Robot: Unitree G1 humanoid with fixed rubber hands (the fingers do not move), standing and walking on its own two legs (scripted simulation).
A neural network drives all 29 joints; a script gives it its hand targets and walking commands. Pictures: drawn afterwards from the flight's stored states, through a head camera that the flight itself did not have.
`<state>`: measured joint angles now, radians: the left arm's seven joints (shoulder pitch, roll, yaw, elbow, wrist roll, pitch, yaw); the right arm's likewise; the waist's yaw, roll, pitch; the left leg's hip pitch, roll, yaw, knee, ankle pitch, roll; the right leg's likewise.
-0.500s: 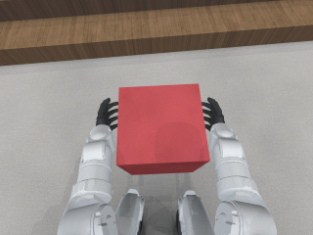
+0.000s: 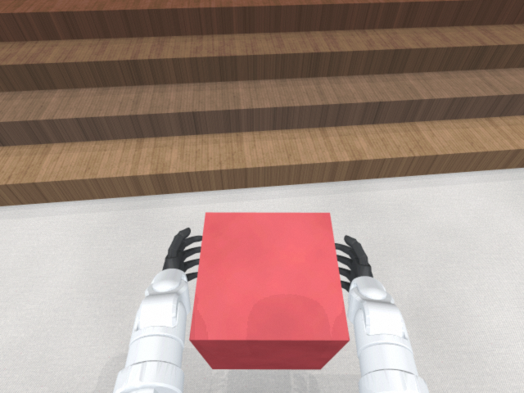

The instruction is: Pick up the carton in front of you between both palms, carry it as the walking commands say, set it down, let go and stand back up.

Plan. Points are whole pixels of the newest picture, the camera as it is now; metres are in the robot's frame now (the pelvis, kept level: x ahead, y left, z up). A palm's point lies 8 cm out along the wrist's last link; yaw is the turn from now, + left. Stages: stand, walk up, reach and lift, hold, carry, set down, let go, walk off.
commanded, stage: reach and lift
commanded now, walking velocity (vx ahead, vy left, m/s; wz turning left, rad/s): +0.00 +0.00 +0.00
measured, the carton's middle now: (267, 296) +0.31 +0.00 -0.08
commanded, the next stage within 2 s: hold in 1.18 s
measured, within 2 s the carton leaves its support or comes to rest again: neither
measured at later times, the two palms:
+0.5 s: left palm (168, 267) +0.30 +0.15 +0.05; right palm (371, 278) +0.29 -0.15 +0.05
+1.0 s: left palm (168, 258) +0.30 +0.15 +0.06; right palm (373, 269) +0.30 -0.15 +0.06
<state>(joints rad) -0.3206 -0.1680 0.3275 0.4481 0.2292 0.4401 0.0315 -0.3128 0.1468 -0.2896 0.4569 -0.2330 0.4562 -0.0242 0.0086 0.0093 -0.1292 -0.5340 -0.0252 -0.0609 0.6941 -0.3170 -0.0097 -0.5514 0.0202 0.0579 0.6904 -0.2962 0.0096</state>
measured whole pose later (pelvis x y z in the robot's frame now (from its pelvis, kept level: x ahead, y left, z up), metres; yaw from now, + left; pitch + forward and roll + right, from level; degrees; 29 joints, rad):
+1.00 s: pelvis +0.01 +0.00 +0.03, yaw +0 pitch -5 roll +0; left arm -0.29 -0.16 0.26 0.31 0.30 0.65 -0.01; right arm -0.27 0.15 -0.23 0.30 -0.29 0.68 0.00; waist 0.00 0.00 0.02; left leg -0.08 -0.01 -0.07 0.38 -0.21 -0.01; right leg -0.10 0.02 0.06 0.37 -0.19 0.01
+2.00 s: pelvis +0.11 +0.00 +0.02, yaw +1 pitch +4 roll -2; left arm -0.22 -0.14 0.13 -0.19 0.11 1.11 0.07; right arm -0.17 0.13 -0.12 -0.25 -0.13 1.15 -0.09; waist -0.01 0.03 -0.17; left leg -0.19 0.06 0.05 0.53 -0.39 0.00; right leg -0.33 -0.01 -0.20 0.42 -0.17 -0.02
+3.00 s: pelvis +0.72 +0.02 +0.02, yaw +2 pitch +4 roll +0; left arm -0.52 -0.08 0.19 -0.28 0.06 1.31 0.14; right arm -0.54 0.05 -0.19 -0.27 -0.07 1.34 -0.11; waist 0.06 0.02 0.00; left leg -0.56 0.08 0.03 1.20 -0.32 0.04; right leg -0.35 -0.03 -0.23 0.49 -0.22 -0.09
